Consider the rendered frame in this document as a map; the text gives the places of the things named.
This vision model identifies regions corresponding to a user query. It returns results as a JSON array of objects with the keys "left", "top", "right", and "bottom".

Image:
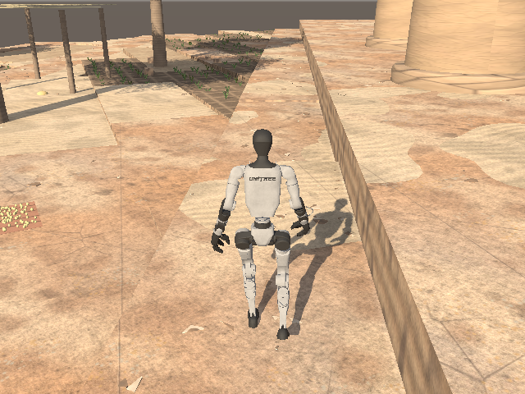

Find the right robot hand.
[{"left": 291, "top": 221, "right": 310, "bottom": 236}]

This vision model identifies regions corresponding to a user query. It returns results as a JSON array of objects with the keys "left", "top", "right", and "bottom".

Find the robot left foot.
[{"left": 248, "top": 308, "right": 259, "bottom": 328}]

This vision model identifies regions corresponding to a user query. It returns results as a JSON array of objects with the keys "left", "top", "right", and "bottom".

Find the robot head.
[{"left": 249, "top": 129, "right": 276, "bottom": 168}]

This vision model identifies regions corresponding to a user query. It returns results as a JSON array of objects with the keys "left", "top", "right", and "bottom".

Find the robot right upper arm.
[{"left": 280, "top": 165, "right": 302, "bottom": 209}]

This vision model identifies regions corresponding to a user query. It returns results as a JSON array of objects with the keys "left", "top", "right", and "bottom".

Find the left robot hand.
[{"left": 211, "top": 232, "right": 230, "bottom": 253}]

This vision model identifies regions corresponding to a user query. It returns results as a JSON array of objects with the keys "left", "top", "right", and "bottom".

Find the left robot forearm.
[{"left": 213, "top": 198, "right": 231, "bottom": 236}]

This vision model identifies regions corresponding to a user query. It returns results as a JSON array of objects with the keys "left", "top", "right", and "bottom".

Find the robot left upper arm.
[{"left": 223, "top": 165, "right": 245, "bottom": 211}]

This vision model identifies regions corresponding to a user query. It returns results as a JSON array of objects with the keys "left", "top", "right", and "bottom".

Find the right robot forearm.
[{"left": 294, "top": 197, "right": 308, "bottom": 225}]

